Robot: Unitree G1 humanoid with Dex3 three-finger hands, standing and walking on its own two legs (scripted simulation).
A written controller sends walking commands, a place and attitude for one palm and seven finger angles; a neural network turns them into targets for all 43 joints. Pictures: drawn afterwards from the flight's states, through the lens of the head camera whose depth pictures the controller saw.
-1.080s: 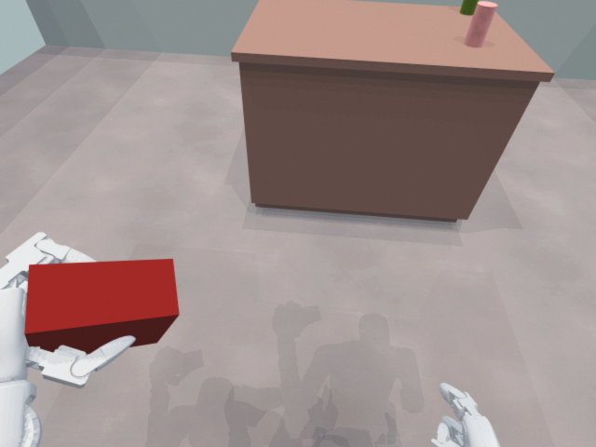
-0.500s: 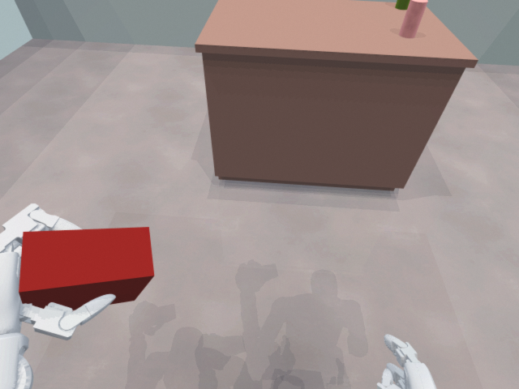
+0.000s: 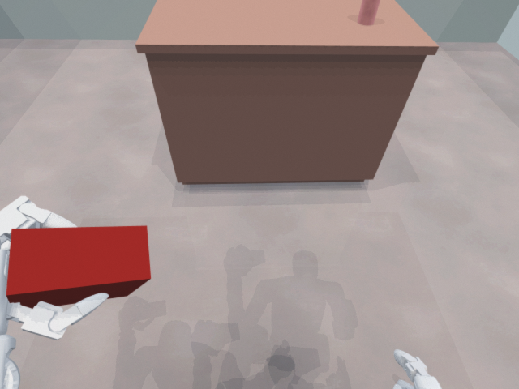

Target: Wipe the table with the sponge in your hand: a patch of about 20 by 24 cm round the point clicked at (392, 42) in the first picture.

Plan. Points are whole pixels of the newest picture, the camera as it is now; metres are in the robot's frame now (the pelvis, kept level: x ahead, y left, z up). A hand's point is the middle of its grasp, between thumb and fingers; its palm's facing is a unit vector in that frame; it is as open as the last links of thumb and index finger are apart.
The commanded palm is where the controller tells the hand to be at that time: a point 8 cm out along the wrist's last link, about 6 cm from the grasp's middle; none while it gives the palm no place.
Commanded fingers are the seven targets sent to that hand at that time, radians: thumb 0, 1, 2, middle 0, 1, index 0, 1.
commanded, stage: walk to a spot facing it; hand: left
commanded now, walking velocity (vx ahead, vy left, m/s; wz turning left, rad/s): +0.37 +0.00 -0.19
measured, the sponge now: (100, 267) +0.23 +0.20 +0.14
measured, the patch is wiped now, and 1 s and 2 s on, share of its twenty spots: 0.00 0.00 0.00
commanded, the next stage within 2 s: turn to face it in 1.22 s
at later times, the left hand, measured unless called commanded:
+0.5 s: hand (175, 157) +0.40 +0.15 +0.16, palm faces +0.29 -0.84 -0.46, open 10.1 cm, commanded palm +0.34 +0.21 +0.18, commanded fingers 0.00 0.10 1.30 -1.20 -1.60 -1.20 -1.60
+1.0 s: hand (197, 87) +0.54 +0.14 +0.19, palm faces +0.31 -0.86 -0.40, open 10.1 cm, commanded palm +0.50 +0.19 +0.18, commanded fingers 0.00 0.10 1.30 -1.20 -1.60 -1.20 -1.60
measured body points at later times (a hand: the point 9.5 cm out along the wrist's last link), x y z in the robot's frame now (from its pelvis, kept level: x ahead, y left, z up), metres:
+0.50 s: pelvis +0.15 -0.05 -0.02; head +0.18 -0.07 +0.43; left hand +0.38 +0.20 +0.18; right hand +0.27 -0.30 -0.13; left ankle +0.12 +0.10 -0.64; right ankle +0.16 -0.14 -0.74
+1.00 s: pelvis +0.31 -0.07 +0.00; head +0.33 -0.06 +0.45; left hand +0.52 +0.19 +0.21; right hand +0.46 -0.27 -0.09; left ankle +0.35 +0.06 -0.74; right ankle +0.33 -0.21 -0.69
